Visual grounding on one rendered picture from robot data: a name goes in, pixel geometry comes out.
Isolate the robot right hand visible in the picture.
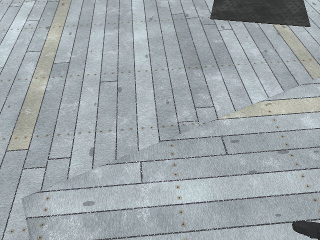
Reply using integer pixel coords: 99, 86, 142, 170
292, 221, 320, 240

